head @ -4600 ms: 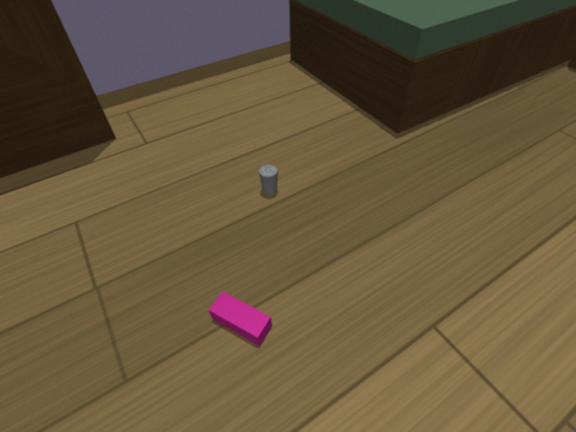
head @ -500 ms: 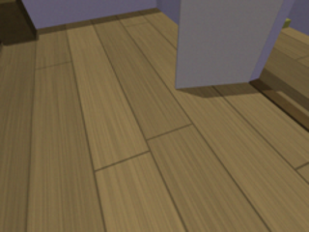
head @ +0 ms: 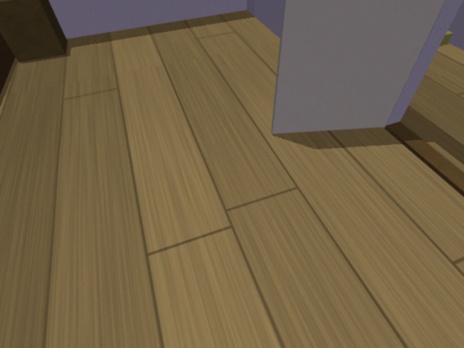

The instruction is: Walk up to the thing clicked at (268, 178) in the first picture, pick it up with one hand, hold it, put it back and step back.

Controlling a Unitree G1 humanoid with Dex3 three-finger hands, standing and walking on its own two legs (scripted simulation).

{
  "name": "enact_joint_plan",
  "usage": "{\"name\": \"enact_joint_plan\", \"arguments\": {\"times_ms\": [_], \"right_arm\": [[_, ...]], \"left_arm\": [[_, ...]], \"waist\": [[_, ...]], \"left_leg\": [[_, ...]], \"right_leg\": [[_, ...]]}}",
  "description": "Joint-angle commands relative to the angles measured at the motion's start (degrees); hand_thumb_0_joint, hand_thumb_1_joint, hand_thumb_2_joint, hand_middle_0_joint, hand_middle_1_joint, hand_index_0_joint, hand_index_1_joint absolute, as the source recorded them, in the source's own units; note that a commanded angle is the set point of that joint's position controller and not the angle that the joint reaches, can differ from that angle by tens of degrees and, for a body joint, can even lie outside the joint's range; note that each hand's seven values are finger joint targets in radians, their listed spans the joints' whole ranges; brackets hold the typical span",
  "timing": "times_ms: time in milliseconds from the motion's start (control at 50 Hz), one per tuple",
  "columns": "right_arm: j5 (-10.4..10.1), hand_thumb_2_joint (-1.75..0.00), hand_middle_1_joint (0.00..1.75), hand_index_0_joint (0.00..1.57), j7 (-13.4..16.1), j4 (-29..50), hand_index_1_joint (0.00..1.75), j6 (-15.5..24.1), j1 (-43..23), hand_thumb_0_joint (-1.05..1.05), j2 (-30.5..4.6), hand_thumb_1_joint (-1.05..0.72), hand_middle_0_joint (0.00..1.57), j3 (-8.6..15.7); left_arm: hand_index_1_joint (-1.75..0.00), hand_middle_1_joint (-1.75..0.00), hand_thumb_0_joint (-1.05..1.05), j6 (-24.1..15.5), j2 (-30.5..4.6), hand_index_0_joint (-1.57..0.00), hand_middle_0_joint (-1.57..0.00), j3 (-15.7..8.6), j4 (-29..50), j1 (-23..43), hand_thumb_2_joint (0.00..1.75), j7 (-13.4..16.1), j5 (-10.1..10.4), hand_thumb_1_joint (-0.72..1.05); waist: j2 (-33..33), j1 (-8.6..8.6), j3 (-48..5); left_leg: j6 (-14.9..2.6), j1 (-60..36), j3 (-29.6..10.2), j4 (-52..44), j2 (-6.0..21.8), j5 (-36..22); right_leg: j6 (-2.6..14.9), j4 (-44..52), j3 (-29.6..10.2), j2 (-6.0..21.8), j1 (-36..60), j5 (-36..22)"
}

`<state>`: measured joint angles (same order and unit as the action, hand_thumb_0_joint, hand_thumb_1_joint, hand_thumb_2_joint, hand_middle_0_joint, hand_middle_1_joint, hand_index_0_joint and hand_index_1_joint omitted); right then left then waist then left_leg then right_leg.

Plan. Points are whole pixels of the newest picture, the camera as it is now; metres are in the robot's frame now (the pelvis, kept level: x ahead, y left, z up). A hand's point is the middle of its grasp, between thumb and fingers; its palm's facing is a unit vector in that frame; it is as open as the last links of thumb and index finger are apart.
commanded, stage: stand
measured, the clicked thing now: out of the picture +0.22 +1.33 -0.71
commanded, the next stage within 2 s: walk up in 1.84 s
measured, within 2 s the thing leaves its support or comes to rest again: neither
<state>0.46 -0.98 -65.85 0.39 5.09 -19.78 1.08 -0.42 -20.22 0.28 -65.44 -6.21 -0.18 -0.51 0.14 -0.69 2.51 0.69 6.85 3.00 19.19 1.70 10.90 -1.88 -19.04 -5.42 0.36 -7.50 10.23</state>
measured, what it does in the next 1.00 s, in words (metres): stands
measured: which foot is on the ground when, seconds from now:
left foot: down 0.00-1.00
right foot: down 0.00-1.00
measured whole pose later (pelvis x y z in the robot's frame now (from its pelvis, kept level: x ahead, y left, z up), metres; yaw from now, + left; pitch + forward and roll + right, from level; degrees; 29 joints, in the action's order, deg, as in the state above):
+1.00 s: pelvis +0.00 +0.00 +0.00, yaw +1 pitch -2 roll +0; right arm 0.3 -0.9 -65.2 0.1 6.1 -19.9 1.0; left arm -0.3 -20.3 0.2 -64.7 -7.1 -0.1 -0.6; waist 0.1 -0.6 2.7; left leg 0.7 5.8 1.9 19.0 1.5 11.0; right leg -1.8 -18.2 -4.3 0.6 -5.8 10.3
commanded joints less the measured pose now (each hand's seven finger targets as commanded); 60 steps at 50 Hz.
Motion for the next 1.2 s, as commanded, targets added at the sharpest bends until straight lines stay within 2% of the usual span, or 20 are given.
{"name": "enact_joint_plan", "arguments": {"times_ms": [0,40,200,280,460,560,600,720,760,860,1100,1180], "right_arm": [[0.02,-0.90,0.30,0.20,0.99,3.48,0.30,1.41,-2.49,0.00,-12.64,-0.90,0.20,2.03],[0.03,-0.90,0.30,0.20,0.99,3.56,0.30,1.38,-2.33,0.00,-12.61,-0.90,0.20,2.07],[0.01,-0.90,0.30,0.20,1.21,3.86,0.30,1.38,-1.98,0.00,-12.56,-0.90,0.20,2.04],[-0.03,-0.90,0.30,0.20,1.26,4.22,0.30,1.26,-2.49,0.00,-12.57,-0.90,0.20,2.00],[-0.07,-0.90,0.30,0.20,1.31,4.54,0.30,1.28,-2.51,0.00,-12.44,-0.90,0.20,1.90],[-0.09,-0.90,0.30,0.20,1.28,4.68,0.30,1.26,-2.56,0.00,-12.81,-0.90,0.20,2.09],[-0.08,-0.90,0.30,0.20,1.28,4.44,0.30,1.22,-1.72,0.00,-12.59,-0.90,0.20,1.91],[-0.08,-0.90,0.30,0.20,1.21,4.59,0.30,1.26,-1.67,0.00,-12.34,-0.90,0.20,1.87],[-0.03,-0.90,0.30,0.20,1.19,4.55,0.30,1.22,-2.08,0.00,-12.64,-0.90,0.20,2.00],[0.05,-0.90,0.30,0.20,1.14,4.43,0.30,1.10,-1.60,0.00,-12.45,-0.90,0.20,2.02],[0.01,-0.90,0.30,0.20,1.12,4.40,0.30,1.34,-0.96,0.00,-12.60,-0.90,0.20,1.89],[0.00,-0.90,0.30,0.20,1.14,4.34,0.30,1.31,-0.96,0.00,-12.71,-0.90,0.20,1.94]], "left_arm": [[-0.30,-0.30,0.00,-1.54,-11.70,-0.20,-0.20,-2.25,3.45,1.64,0.90,0.73,0.10,0.90],[-0.30,-0.30,0.00,-1.43,-12.15,-0.20,-0.20,-2.44,3.54,1.73,0.90,0.84,0.19,0.90],[-0.30,-0.30,0.00,-1.46,-11.95,-0.20,-0.20,-2.50,3.86,1.83,0.90,0.97,0.15,0.90],[-0.30,-0.30,0.00,-1.36,-11.58,-0.20,-0.20,-2.43,3.85,1.64,0.90,1.02,0.12,0.90],[-0.30,-0.30,0.00,-1.17,-11.70,-0.20,-0.20,-2.57,3.88,1.98,0.90,0.99,0.08,0.90],[-0.30,-0.30,0.00,-1.35,-11.77,-0.20,-0.20,-2.59,4.04,1.87,0.90,0.96,-0.03,0.90],[-0.30,-0.30,0.00,-1.28,-11.86,-0.20,-0.20,-2.64,4.02,2.36,0.90,0.99,0.14,0.90],[-0.30,-0.30,0.00,-1.27,-12.10,-0.20,-0.20,-2.61,4.08,1.94,0.90,0.95,0.05,0.90],[-0.30,-0.30,0.00,-1.24,-11.89,-0.20,-0.20,-2.55,4.11,1.76,0.90,0.92,0.04,0.90],[-0.30,-0.30,0.00,-1.33,-12.33,-0.20,-0.20,-2.63,4.47,2.15,0.90,0.96,0.01,0.90],[-0.30,-0.30,0.00,-1.25,-12.10,-0.20,-0.20,-2.60,4.30,1.21,0.90,0.83,0.05,0.90],[-0.30,-0.30,0.00,-1.19,-12.08,-0.20,-0.20,-2.54,4.29,0.73,0.90,0.76,0.05,0.90]], "waist": [[-0.39,0.16,-4.23],[-0.27,0.10,-4.42],[-0.59,0.06,-5.66],[-0.85,0.26,-5.37],[-0.48,0.42,-4.18],[-0.63,0.45,-4.92],[-0.80,0.23,-4.04],[0.05,0.26,-3.44],[-0.34,0.40,-3.30],[-0.15,0.09,-3.64],[-0.49,0.42,-3.14],[-0.10,0.54,-2.90]], "left_leg": [[-1.65,-3.35,-5.59,-3.21,6.16,-5.91],[-1.77,-2.93,-5.66,-3.53,6.12,-4.89],[-1.85,-4.33,-5.30,-2.39,6.35,-12.11],[-1.87,-4.28,-5.14,-2.29,6.32,-12.71],[-1.80,-3.54,-5.39,-3.10,6.13,-10.04],[-1.95,-4.44,-5.44,-2.44,6.14,-10.80],[-1.75,-3.11,-5.46,-3.24,5.87,-8.97],[-1.93,-3.07,-5.67,-3.27,5.87,-8.05],[-1.71,-3.64,-5.93,-3.49,5.88,-6.76],[-1.87,-2.84,-5.81,-3.27,5.84,-5.08],[-2.00,-2.34,-6.30,-3.51,5.79,-6.46],[-1.86,-2.44,-6.43,-3.82,5.73,-4.86]], "right_leg": [[2.78,2.58,-3.03,5.85,-1.75,-9.73],[2.78,2.44,-2.70,5.81,-1.02,-8.90],[2.59,1.80,-2.27,6.28,0.96,-14.86],[2.44,1.84,-1.88,6.31,1.19,-15.35],[2.46,2.20,-1.73,6.26,0.82,-12.11],[2.59,2.29,-1.72,6.54,1.15,-13.42],[2.58,2.67,-1.83,6.46,1.16,-11.50],[2.65,3.15,-1.96,6.57,0.65,-11.03],[2.60,3.12,-1.75,6.14,-0.52,-8.76],[2.84,3.55,-2.17,6.44,0.25,-8.32],[2.79,3.10,-1.87,6.39,0.51,-8.81],[2.78,3.31,-1.79,6.11,-0.49,-6.92]]}}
